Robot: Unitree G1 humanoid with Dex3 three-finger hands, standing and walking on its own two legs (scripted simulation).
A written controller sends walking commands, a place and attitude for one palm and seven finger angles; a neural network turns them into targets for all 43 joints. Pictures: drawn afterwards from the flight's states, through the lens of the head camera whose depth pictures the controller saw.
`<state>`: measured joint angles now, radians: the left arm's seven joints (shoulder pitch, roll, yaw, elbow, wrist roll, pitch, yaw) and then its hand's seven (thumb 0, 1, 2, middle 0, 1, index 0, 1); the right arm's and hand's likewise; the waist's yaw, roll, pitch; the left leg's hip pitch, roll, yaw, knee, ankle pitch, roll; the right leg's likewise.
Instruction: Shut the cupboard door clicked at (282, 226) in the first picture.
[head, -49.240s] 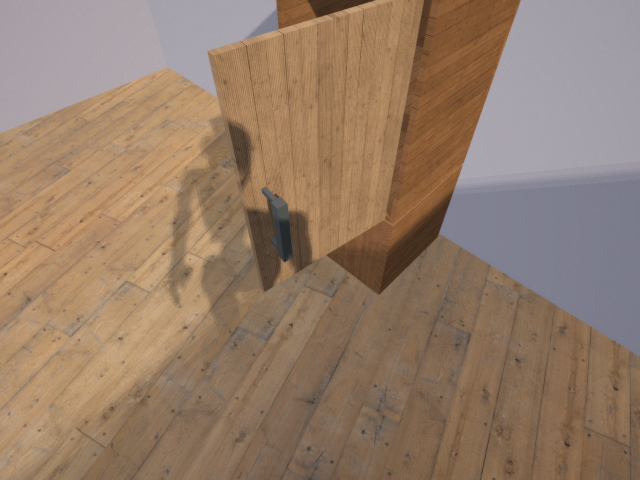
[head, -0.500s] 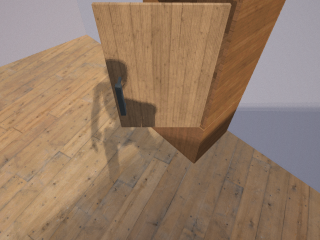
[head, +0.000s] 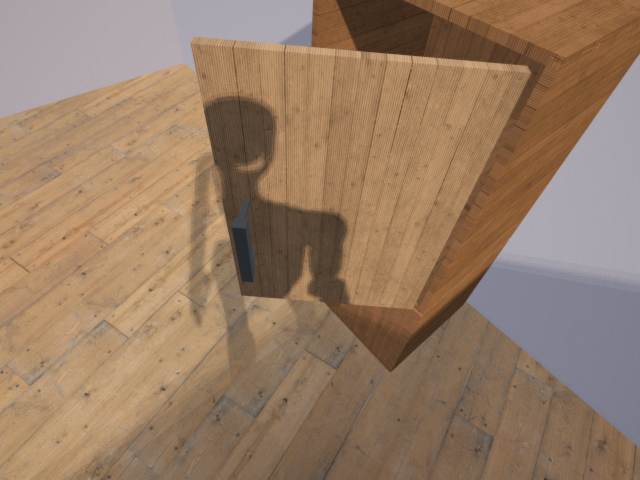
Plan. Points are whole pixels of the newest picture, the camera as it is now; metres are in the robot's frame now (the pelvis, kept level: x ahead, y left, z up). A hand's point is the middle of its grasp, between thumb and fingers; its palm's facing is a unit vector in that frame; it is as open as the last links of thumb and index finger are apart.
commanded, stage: come to a stop and stand still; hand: left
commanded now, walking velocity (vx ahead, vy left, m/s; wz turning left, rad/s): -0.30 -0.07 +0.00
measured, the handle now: (246, 242) +0.51 +0.16 -0.09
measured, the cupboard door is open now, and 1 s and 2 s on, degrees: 46 46 46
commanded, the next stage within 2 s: look again from close up in 1.20 s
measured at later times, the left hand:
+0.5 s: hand out of the picture +0.10 +0.19 -0.18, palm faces +0.07 -0.98 -0.21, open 7.4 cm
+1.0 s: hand out of the picture +0.02 +0.16 -0.17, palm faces +0.02 -0.98 -0.20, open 7.3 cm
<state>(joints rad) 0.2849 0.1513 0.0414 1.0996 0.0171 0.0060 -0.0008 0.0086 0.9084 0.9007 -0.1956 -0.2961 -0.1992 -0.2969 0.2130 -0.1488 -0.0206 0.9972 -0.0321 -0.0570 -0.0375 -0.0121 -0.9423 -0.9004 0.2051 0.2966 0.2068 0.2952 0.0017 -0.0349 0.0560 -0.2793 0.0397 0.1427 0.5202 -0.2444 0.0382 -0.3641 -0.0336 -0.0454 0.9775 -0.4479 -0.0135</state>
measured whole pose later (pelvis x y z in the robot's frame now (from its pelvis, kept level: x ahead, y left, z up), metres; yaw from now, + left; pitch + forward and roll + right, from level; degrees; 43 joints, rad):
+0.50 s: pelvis +0.03 +0.00 -0.01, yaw +2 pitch +1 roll -1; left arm 0.14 0.20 0.05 0.98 0.02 0.05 0.03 0.00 0.90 0.90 -0.20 -0.30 -0.20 -0.30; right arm 0.15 -0.21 -0.05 0.98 -0.02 0.03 -0.02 0.00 -0.91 -0.90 0.20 0.30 0.20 0.29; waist 0.00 -0.03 0.09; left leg -0.26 0.01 0.04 0.58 -0.32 0.01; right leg -0.33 -0.07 -0.02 0.62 -0.33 0.04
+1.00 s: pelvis +0.01 -0.01 +0.01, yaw +0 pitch -2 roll +1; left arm 0.26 0.15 0.01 1.11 0.01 0.02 0.03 0.01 0.92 0.90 -0.20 -0.30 -0.20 -0.30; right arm 0.25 -0.17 -0.01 1.12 -0.01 0.01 -0.02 0.00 -0.92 -0.90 0.20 0.30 0.20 0.29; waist -0.01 0.00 0.04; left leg -0.16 0.02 0.07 0.39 -0.21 0.00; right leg -0.13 0.02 0.01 0.41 -0.26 -0.02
